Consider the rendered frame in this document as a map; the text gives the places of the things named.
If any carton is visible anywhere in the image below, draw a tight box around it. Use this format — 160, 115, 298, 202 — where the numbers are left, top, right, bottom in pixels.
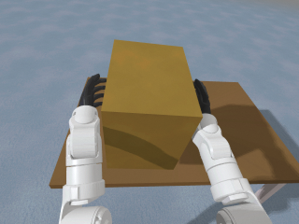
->
101, 39, 203, 170

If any table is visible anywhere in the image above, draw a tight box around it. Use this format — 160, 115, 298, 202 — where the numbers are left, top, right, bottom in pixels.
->
49, 77, 299, 204

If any left robot upper arm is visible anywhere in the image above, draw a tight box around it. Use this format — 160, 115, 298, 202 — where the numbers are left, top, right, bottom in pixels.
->
60, 205, 112, 224

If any right robot upper arm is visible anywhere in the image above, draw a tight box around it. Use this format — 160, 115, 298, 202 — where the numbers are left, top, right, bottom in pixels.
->
216, 203, 271, 224

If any robot right hand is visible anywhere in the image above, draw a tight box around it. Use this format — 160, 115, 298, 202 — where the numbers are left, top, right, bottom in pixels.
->
193, 79, 211, 115

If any robot right forearm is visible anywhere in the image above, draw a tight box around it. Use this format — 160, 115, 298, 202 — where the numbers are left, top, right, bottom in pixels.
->
192, 113, 273, 224

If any robot left forearm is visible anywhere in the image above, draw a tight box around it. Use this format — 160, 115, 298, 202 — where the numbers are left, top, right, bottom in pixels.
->
59, 105, 106, 224

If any robot left hand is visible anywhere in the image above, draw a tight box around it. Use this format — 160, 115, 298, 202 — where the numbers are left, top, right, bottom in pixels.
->
78, 74, 107, 107

